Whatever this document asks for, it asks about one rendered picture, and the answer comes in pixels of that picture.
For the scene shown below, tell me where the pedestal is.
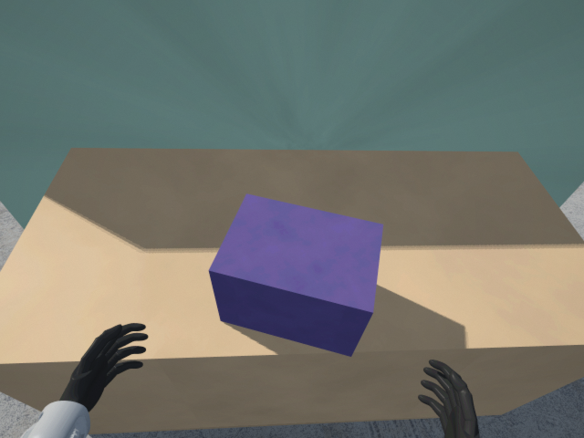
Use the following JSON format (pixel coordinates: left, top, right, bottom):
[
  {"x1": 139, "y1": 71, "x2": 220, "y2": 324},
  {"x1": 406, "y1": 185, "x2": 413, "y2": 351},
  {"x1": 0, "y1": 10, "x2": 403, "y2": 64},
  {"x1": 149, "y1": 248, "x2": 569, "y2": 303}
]
[{"x1": 0, "y1": 148, "x2": 584, "y2": 434}]

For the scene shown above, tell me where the left robot hand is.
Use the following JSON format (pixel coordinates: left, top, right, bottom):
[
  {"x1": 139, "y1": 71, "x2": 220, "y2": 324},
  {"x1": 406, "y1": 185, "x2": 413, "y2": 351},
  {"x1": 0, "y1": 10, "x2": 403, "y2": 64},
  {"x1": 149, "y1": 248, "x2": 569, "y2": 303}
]
[{"x1": 60, "y1": 323, "x2": 148, "y2": 412}]

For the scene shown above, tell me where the carton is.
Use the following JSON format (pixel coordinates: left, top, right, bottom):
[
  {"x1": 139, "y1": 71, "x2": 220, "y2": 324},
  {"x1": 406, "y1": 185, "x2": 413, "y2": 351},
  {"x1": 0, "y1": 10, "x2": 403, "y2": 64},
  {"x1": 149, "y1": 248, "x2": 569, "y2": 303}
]
[{"x1": 209, "y1": 194, "x2": 383, "y2": 357}]

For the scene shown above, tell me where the right robot hand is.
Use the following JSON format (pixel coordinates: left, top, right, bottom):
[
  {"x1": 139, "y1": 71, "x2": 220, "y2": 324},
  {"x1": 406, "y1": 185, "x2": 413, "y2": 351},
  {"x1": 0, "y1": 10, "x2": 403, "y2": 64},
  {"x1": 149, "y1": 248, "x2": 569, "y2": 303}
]
[{"x1": 418, "y1": 360, "x2": 480, "y2": 438}]

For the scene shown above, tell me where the robot left forearm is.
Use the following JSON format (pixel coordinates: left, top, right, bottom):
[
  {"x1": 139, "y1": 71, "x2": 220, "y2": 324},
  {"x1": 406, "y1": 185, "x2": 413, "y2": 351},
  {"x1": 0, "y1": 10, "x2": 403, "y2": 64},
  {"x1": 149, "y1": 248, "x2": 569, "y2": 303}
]
[{"x1": 20, "y1": 401, "x2": 90, "y2": 438}]

